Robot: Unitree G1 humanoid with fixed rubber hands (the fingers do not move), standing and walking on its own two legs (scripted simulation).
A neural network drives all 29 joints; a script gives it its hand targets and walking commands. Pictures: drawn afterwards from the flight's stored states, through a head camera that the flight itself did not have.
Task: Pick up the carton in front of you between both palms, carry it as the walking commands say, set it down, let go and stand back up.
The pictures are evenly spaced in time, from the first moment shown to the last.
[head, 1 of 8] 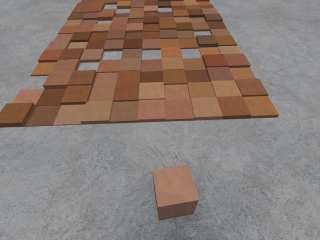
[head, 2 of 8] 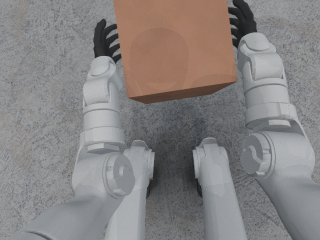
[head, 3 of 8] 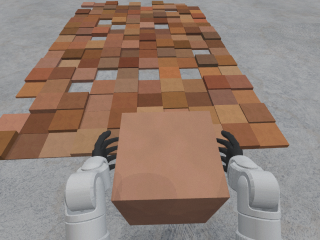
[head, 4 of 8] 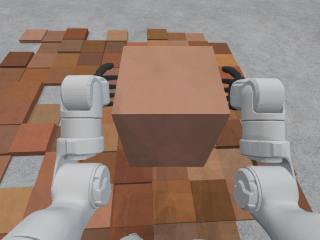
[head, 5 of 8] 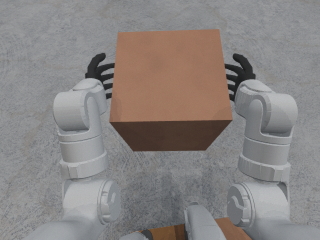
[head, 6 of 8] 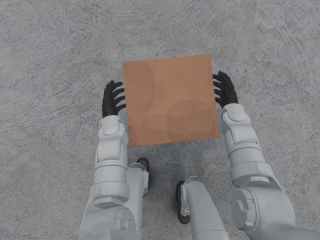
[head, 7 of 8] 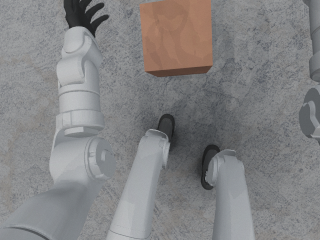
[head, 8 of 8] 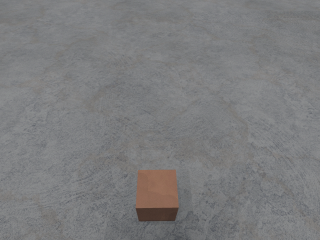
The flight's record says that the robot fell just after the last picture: no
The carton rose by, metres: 0.79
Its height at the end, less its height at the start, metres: +0.00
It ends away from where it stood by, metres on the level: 5.79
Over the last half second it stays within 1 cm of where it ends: yes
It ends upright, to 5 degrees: yes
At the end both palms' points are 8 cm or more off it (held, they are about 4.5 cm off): yes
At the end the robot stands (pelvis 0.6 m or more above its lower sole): yes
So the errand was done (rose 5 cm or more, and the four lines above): yes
